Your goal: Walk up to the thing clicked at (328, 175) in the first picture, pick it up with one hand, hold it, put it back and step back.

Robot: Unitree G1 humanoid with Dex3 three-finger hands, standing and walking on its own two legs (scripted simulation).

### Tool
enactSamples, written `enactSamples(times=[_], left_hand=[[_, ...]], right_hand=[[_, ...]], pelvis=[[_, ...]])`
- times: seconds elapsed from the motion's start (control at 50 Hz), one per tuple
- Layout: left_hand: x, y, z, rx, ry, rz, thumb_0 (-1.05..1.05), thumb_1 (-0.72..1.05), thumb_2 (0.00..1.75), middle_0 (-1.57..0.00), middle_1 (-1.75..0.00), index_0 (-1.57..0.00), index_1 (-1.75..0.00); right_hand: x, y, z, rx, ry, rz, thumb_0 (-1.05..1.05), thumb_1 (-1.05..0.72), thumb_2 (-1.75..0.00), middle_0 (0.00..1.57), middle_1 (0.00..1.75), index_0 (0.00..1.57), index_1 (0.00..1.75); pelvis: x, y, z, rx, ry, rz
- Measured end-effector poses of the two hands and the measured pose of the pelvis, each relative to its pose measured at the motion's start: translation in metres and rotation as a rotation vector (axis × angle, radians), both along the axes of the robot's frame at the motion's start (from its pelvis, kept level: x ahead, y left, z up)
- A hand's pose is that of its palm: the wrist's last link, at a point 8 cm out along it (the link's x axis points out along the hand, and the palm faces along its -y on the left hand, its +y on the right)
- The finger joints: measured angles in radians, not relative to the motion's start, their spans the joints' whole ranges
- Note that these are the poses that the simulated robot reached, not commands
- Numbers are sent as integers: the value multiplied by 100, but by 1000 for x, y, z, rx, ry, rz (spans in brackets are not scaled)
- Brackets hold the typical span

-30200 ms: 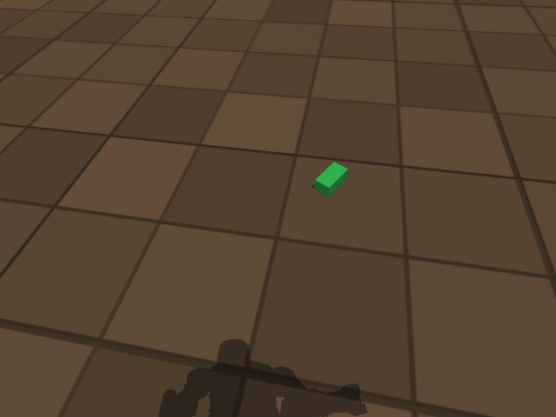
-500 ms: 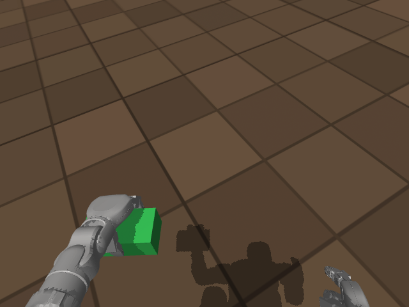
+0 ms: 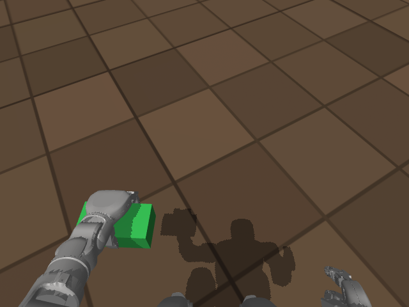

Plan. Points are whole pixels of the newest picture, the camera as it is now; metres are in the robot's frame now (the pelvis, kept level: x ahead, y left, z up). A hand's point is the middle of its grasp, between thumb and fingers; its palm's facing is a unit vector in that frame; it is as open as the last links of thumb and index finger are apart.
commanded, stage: crouch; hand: left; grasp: from above
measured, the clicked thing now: (117, 224) +0.32 +0.23 -0.13
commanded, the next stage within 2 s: lower in 1.54 s
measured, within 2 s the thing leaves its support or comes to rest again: neither
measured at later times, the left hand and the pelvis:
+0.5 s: hand (138, 226) +0.38 +0.23 -0.33, palm faces -0.45 +0.06 -0.89, open 11.0 cm; pelvis -0.06 +0.01 -0.21, yaw -3 degrees
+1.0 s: hand (145, 230) +0.42 +0.24 -0.49, palm faces -0.47 +0.01 -0.89, open 11.0 cm; pelvis -0.05 +0.00 -0.32, yaw -6 degrees
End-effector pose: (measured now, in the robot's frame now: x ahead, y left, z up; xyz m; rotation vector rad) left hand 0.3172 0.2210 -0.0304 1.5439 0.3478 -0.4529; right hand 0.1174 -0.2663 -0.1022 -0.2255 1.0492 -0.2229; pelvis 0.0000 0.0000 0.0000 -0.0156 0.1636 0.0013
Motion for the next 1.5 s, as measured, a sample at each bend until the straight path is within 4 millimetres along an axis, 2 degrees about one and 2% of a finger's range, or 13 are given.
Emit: enactSamples(times=[0.1, 0.22, 0.34, 0.44, 0.58, 0.74, 0.9, 1.02, 1.26, 1.5], left_hand=[[12, 3, -46, 32, -48, -26, 0, -13, 58, -58, -62, -60, -60], [34, 5, -106, 55, -78, -21, 0, -13, 59, -58, -63, -60, -61], [54, 4, -166, 62, -81, 5, 0, -12, 58, -58, -61, -61, -59], [65, 5, -215, 57, -60, 22, 0, -12, 57, -59, -60, -61, -57], [73, 8, -284, 34, -12, 27, 0, -12, 57, -61, -58, -63, -55], [85, 13, -347, 1, -12, 14, 0, -14, 58, -62, -57, -65, -54], [101, 20, -386, 3, -31, 31, 0, -15, 58, -63, -56, -65, -54], [109, 23, -408, 3, -24, 51, 0, -14, 58, -63, -56, -65, -54], [119, 23, -448, -12, -21, 38, 0, -13, 57, -61, -57, -64, -55], [126, 23, -474, 12, -22, 43, 0, -12, 57, -61, -58, -63, -55]], right_hand=[[-29, -10, -36, -36, 70, -7, 0, -90, -89, 20, 30, 21, 30], [-79, -16, -90, -74, 177, -45, 0, -90, -89, 20, 30, 21, 30], [-129, -12, -146, -81, 280, -91, 0, -90, -89, 20, 30, 21, 30], [-158, -4, -189, -69, 338, -106, 0, -90, -89, 20, 30, 21, 30], [-169, 4, -239, -46, 383, -85, 0, -90, -89, 20, 30, 21, 30], [-152, 0, -280, -48, 405, -17, 0, -91, -89, 20, 30, 21, 30], [-132, -6, -304, -53, 407, 35, 0, -91, -90, 20, 30, 21, 30], [-131, -7, -318, -45, 422, 48, 0, -92, -90, 20, 30, 21, 30], [-163, -4, -342, -33, 498, 29, 0, -92, -90, 20, 30, 21, 30], [-190, -4, -362, -32, 533, 27, 0, -92, -90, 20, 30, 21, 30]], pelvis=[[-13, 2, -37, -14, 109, 2], [-31, 5, -90, -26, 229, -4], [-47, 8, -143, -33, 328, -13], [-56, 9, -184, -40, 387, -19], [-62, 8, -233, -54, 456, -24], [-58, 4, -276, -66, 512, -33], [-52, 1, -304, -76, 531, -48], [-50, 1, -319, -84, 529, -61], [-56, 2, -353, -93, 507, -86], [-65, 0, -382, -98, 474, -104]])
